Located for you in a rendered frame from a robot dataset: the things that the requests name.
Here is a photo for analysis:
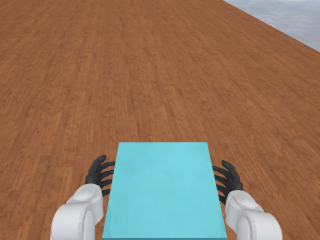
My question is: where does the robot right hand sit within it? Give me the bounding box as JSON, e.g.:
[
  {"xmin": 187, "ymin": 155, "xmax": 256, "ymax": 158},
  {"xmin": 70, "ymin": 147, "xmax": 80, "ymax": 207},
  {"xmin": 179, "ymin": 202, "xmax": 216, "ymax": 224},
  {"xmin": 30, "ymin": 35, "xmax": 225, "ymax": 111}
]
[{"xmin": 212, "ymin": 160, "xmax": 243, "ymax": 206}]

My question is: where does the robot left hand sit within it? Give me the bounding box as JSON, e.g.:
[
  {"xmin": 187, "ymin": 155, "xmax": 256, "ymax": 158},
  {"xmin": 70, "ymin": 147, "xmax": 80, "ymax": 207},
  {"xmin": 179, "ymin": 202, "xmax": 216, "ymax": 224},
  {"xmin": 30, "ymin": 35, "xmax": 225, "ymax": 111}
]
[{"xmin": 84, "ymin": 154, "xmax": 116, "ymax": 197}]

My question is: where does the right robot forearm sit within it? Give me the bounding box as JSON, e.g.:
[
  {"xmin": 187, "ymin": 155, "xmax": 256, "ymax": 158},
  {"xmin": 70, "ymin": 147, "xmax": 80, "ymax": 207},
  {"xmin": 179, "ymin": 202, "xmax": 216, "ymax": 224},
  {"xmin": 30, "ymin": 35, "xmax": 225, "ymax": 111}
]
[{"xmin": 225, "ymin": 190, "xmax": 283, "ymax": 240}]

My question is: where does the carton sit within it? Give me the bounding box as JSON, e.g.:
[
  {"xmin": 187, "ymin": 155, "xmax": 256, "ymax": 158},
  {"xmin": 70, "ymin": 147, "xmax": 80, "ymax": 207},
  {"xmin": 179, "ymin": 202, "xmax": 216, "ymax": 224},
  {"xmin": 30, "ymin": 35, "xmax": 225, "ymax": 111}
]
[{"xmin": 102, "ymin": 142, "xmax": 227, "ymax": 240}]

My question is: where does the left robot forearm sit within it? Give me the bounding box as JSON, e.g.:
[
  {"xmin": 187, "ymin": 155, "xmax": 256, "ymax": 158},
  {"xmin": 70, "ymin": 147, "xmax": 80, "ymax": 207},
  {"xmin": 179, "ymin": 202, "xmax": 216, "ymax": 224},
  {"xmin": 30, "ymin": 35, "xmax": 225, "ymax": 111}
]
[{"xmin": 50, "ymin": 183, "xmax": 104, "ymax": 240}]

